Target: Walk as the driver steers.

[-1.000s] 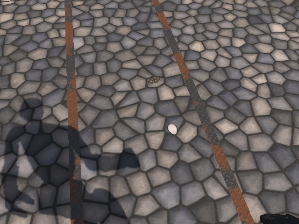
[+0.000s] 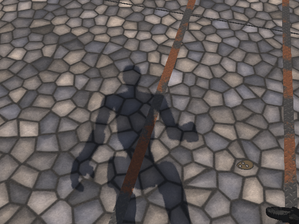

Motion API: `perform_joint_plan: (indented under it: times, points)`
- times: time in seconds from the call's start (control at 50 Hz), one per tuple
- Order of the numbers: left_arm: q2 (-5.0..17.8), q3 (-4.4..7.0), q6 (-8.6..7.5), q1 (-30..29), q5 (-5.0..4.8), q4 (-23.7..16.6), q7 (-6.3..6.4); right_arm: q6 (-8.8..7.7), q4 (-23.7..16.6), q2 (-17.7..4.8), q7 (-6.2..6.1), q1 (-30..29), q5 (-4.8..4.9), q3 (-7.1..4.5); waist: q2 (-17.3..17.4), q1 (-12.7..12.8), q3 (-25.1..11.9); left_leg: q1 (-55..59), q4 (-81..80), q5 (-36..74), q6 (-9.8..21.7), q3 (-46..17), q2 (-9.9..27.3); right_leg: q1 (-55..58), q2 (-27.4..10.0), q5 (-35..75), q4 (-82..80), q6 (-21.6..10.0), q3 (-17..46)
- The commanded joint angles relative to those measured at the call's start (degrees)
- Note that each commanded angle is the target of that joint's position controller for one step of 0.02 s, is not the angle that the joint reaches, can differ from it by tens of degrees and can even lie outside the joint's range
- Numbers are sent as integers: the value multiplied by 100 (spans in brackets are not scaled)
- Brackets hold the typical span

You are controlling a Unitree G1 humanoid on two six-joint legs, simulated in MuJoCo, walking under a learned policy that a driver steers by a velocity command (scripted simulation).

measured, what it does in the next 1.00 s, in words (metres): walks ahead: right foot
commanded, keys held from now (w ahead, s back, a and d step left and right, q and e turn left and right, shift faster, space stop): w+q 0.10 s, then w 0.02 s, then w+e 0.38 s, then q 0.50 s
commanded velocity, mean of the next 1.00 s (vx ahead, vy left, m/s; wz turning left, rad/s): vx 0.35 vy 0.00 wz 0.16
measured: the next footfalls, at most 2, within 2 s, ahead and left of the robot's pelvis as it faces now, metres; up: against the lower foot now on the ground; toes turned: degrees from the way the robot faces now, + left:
right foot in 0.54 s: +0.48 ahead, -0.12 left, +0.00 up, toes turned -2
left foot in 1.06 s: +0.56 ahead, +0.12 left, +0.00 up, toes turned +12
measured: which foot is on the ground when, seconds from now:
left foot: down 0.00-0.54, up 0.56-1.00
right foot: down 0.00-0.00, up 0.02-0.52, down 0.54-1.00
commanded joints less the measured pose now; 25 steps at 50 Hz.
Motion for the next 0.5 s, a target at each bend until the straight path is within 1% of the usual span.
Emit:
perform_joint_plan:
  times: [0.02, 0.04, 0.06, 0.08, 0.1, 0.12, 0.14, 0.16, 0.2, 0.26, 0.3, 0.34, 0.4, 0.44, 0.46, 0.48, 0.5]
  points:
    - [272, -129, -330, 16, 144, -822, -51, -74, -73, -1783, -110, 2082, 27, -554, 1234, -847, -2554, 5370, -1724, -1335, 1933, -5134, 1906, -4312, 821, -921, 4416, -114, 1549]
    - [772, 0, -448, -716, -120, -960, -103, -173, -8, -1328, -54, 1980, -24, -416, 522, -1078, -1916, 5001, -2015, -1272, 1533, -4496, 1781, -4879, 506, -395, 4547, -240, 1882]
    - [713, -29, -516, -890, -139, -1032, -97, -231, 22, -1167, -56, 1740, -32, -364, 415, -905, -1279, 4234, -1992, -886, 1332, -3741, 1565, -4902, 288, 131, 4148, -346, 1813]
    - [676, -27, -526, -847, 5, -938, -43, -242, -27, -976, -73, 1333, -28, -300, 74, -634, -910, 3413, -1967, -279, 1144, -3120, 1319, -4538, 65, 519, 3679, -328, 1825]
    - [727, 13, -483, -743, 104, -892, -18, -242, -109, -815, -98, 1037, -75, -241, 158, -405, -733, 2754, -2047, 313, 1057, -2686, 1124, -4075, -73, 777, 3281, -293, 1857]
    - [717, 23, -408, -618, 114, -843, -37, -241, -177, -719, -124, 880, -127, -201, 264, -268, -699, 2384, -2176, 624, 1028, -2453, 1021, -3749, -134, 954, 3119, -252, 1843]
    - [617, 5, -341, -479, 120, -766, -55, -267, -160, -655, -147, 830, -139, -180, 273, -211, -727, 2216, -2261, 1026, 1045, -2223, 992, -3604, -148, 1091, 2954, -184, 1756]
    - [516, -22, -282, -407, 128, -697, -65, -299, -96, -648, -170, 877, -139, -166, 253, -195, -719, 2077, -2334, 1394, 1051, -1946, 959, -3529, -144, 1269, 2775, -115, 1674]
    - [378, -76, -207, -667, 116, -738, -64, -348, 57, -735, -219, 1049, -143, -175, 244, -284, -523, 1978, -2488, 1731, 988, -1528, 912, -3705, -166, 1835, 2252, -9, 1613]
    - [271, -140, -203, -1133, 59, -813, -107, -369, 243, -751, -260, 1234, -150, -152, 280, -506, -310, 2089, -2631, 1479, 727, -1042, 790, -3792, -127, 2944, 1231, -48, 1580]
    - [220, -175, -225, -1424, 10, -870, -163, -393, 359, -808, -267, 1325, -158, -151, 286, -652, -144, 2163, -2759, 1089, 620, -850, 827, -3713, -31, 3510, 631, -128, 1520]
    - [219, -191, -236, -1674, -33, -953, -223, -409, 505, -862, -262, 1445, -157, -163, 255, -769, 30, 2396, -2844, 898, 592, -756, 979, -3757, 49, 3679, 277, -216, 1503]
    - [229, -202, -245, -1928, -57, -1099, -335, -364, 714, -874, -263, 1588, -146, -185, 157, -865, 218, 3101, -2708, 1160, 543, -578, 1232, -4112, 176, 3314, -82, -404, 1554]
    - [231, -203, -258, -1965, -38, -1194, -418, -301, 796, -910, -293, 1596, -119, -209, 169, -825, 207, 3531, -2431, 1780, 451, -466, 1371, -4202, 275, 2838, -216, -559, 1495]
    - [255, -192, -260, -1876, -22, -1211, -450, -267, 800, -947, -316, 1535, -109, -223, 218, -745, 122, 3655, -2205, 2438, 379, -371, 1385, -4045, 368, 2567, -258, -647, 1387]
    - [331, -155, -250, -1672, -1, -1197, -458, -235, 777, -1014, -346, 1451, -111, -240, 318, -617, -75, 3716, -1848, 3492, 296, -259, 1349, -3668, 544, 2281, -243, -747, 1205]
    - [478, -75, -226, -1291, 19, -1132, -443, -192, 750, -1086, -383, 1392, -116, -256, 427, -411, -402, 3754, -1269, 4600, 204, -148, 1278, -3092, 773, 2033, -189, -858, 1001]
Velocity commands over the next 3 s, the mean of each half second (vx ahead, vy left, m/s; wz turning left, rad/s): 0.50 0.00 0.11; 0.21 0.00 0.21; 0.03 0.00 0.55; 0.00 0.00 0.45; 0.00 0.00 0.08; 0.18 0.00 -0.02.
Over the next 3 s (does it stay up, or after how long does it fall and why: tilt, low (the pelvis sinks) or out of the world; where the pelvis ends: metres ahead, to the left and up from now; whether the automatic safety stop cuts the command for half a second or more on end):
stays up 0.56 0.07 0.03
